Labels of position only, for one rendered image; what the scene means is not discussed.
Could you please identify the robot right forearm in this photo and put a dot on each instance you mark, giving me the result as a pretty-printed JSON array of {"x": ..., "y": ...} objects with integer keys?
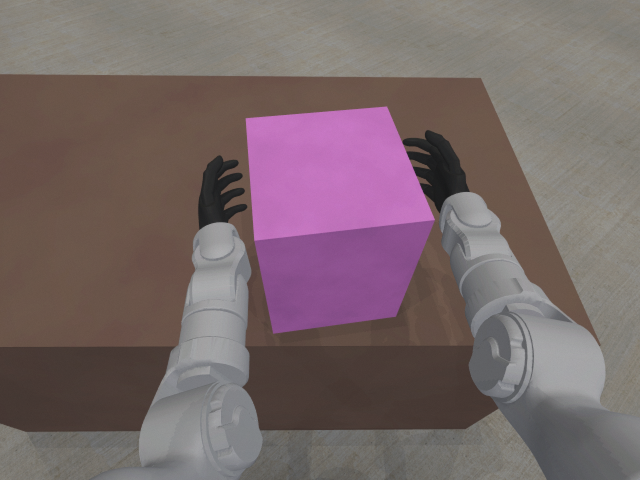
[{"x": 488, "y": 275}]

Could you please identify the robot left forearm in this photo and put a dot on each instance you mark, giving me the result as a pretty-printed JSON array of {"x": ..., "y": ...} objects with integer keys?
[{"x": 213, "y": 329}]

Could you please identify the left robot upper arm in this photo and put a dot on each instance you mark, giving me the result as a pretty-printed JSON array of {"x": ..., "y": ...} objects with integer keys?
[{"x": 206, "y": 433}]

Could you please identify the right robot upper arm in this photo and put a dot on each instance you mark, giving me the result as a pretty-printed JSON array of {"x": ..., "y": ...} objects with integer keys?
[{"x": 546, "y": 376}]

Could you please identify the carton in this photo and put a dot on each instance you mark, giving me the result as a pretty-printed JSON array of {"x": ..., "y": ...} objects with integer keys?
[{"x": 339, "y": 217}]

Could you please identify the pedestal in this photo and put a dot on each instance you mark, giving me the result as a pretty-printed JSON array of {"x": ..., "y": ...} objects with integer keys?
[{"x": 100, "y": 178}]

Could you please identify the right robot hand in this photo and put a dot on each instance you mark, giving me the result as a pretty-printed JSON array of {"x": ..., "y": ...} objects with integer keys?
[{"x": 447, "y": 177}]

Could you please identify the left robot hand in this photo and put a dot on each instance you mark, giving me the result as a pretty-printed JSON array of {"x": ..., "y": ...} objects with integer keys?
[{"x": 211, "y": 202}]

